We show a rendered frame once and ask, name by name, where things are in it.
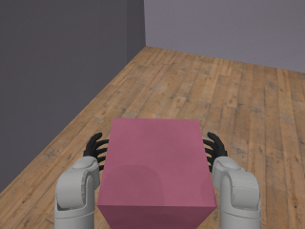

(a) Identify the right robot hand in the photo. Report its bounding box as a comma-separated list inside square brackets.
[203, 132, 228, 173]

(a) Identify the carton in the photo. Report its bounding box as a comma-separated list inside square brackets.
[96, 117, 217, 229]

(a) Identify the robot left forearm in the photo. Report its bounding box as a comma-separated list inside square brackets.
[54, 156, 100, 229]

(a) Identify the robot right forearm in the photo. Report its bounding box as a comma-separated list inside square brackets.
[212, 156, 261, 229]

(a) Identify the left robot hand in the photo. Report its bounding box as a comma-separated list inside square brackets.
[83, 132, 109, 171]

